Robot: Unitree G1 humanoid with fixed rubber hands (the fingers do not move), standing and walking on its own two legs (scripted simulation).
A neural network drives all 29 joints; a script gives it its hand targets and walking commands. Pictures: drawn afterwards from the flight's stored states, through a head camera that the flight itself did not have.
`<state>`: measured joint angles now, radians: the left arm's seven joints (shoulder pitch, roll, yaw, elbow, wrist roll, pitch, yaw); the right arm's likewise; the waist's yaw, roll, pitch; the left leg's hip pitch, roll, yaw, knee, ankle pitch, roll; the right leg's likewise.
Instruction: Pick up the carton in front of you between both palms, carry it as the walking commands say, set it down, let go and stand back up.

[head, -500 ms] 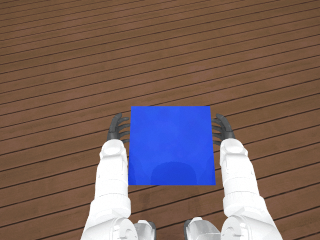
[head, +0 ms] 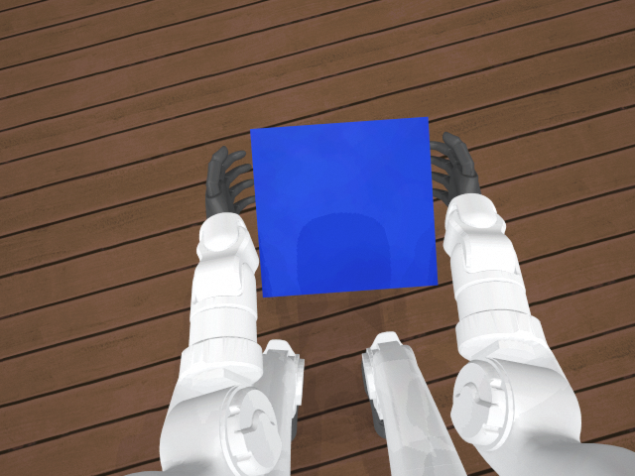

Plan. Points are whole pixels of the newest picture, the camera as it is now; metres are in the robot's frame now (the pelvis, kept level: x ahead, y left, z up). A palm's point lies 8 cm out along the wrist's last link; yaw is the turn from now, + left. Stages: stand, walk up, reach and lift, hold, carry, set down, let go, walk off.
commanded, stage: set down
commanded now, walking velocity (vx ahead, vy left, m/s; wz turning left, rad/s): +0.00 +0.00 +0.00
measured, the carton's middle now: (338, 211) +0.45 -0.02 -0.17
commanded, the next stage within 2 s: none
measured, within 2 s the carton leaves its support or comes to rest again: rests again in 1.64 s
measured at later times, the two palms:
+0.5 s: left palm (259, 227) +0.45 +0.11 -0.23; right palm (432, 213) +0.45 -0.18 -0.24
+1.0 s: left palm (274, 236) +0.47 +0.10 -0.37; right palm (414, 218) +0.48 -0.19 -0.38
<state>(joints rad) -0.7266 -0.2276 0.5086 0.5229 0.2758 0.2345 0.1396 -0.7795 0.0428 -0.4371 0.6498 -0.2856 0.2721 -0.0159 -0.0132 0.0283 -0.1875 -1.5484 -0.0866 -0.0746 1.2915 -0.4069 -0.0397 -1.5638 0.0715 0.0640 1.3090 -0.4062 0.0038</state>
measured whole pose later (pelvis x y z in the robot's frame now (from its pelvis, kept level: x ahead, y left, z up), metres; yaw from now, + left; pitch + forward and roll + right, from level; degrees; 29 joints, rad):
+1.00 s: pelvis -0.03 +0.00 -0.23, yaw +3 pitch +41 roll +4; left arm -1.16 -0.03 0.40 0.78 0.01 0.13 0.29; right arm -1.28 -0.26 -0.15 0.98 -0.01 0.18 -0.08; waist -0.05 0.06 0.15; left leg -2.26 -0.19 -0.05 2.07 -0.55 -0.12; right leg -2.28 0.10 0.06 2.12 -0.55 0.02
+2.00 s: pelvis -0.01 +0.00 -0.24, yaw +3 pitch +42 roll +3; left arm -1.23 0.04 0.47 0.95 0.11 0.03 0.10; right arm -1.34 -0.28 -0.31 1.13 -0.12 0.06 0.04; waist -0.03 0.07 0.16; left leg -2.29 -0.16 -0.03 2.15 -0.61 -0.09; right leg -2.31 0.06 0.03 2.19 -0.62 0.00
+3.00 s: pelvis -0.02 +0.00 -0.11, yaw +1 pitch +45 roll +3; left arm -0.95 0.09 0.24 0.67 -0.07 0.14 0.19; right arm -1.07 -0.41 -0.21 0.89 0.07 0.11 0.07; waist 0.00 0.02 -0.03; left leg -1.97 -0.08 -0.02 1.69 -0.51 -0.05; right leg -2.01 0.05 0.04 1.72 -0.50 -0.01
